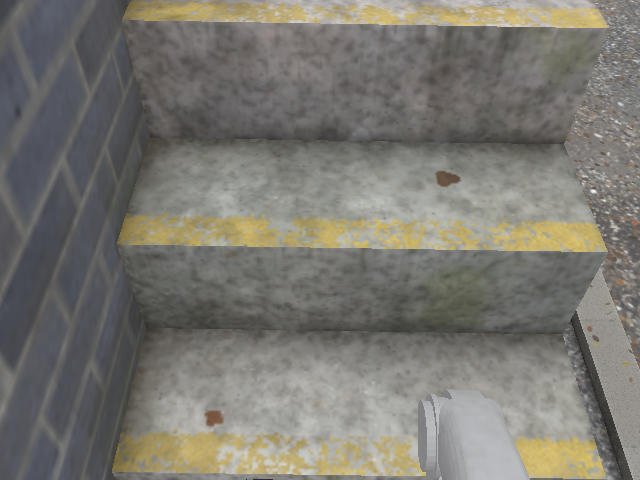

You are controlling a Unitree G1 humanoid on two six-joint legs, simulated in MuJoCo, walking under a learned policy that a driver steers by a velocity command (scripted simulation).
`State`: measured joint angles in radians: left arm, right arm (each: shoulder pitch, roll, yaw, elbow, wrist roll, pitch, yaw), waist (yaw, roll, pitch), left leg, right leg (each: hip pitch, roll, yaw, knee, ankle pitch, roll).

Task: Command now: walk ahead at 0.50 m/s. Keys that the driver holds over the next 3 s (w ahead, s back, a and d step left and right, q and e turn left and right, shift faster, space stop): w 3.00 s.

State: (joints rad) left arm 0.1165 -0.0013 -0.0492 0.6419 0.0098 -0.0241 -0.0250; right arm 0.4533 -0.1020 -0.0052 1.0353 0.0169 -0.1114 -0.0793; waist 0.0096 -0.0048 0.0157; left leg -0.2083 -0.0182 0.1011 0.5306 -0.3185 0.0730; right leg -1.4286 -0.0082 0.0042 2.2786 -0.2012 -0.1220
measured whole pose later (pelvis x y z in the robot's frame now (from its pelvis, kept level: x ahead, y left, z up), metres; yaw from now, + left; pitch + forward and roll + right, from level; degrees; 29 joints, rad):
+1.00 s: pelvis +0.44 -0.05 +0.40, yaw +1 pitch +0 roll +2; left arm 0.17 0.05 -0.02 0.69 0.01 -0.05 -0.02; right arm 0.42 -0.16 -0.02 1.07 -0.01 -0.11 -0.08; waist 0.02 -0.02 -0.06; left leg -0.31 -0.01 0.13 0.65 -0.36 0.07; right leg -1.18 0.00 0.06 2.19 -0.27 -0.13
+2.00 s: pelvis +0.82 +0.04 +0.76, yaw +2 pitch -1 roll -3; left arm 0.19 0.20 0.09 0.82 0.06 0.00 -0.04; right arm 0.34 -0.17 -0.01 0.86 0.04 -0.02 -0.08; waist 0.03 -0.11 0.02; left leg -0.62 0.09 0.03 1.05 -0.41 0.02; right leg -0.69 0.21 0.20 1.93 0.09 0.01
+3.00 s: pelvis +1.27 -0.08 +1.07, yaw +2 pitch +0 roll +4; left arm 0.53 0.17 0.02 1.03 -0.04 -0.13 0.01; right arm -0.04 -0.05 0.05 0.57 0.07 0.04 -0.08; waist 0.03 0.00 0.03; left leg -1.13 -0.13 0.12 1.68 -0.34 0.14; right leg 0.10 -0.07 -0.22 0.24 -0.06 -0.03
